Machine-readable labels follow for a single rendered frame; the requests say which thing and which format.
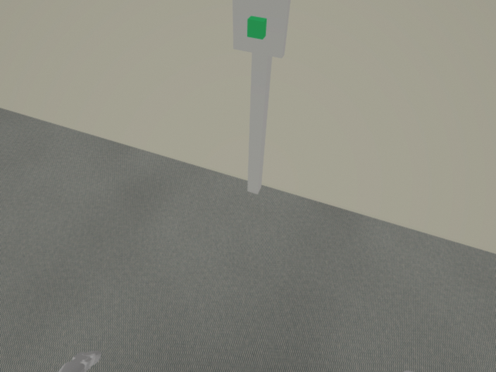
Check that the robot left hand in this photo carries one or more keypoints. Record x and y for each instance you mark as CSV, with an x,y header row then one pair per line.
x,y
81,362

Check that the button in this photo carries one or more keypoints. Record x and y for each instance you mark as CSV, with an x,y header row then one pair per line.
x,y
256,27

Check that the panel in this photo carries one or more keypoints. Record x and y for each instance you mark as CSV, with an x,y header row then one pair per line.
x,y
272,45

